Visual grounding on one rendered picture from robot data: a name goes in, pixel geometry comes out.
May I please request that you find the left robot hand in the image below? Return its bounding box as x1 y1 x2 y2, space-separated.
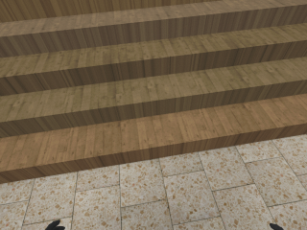
45 219 65 230

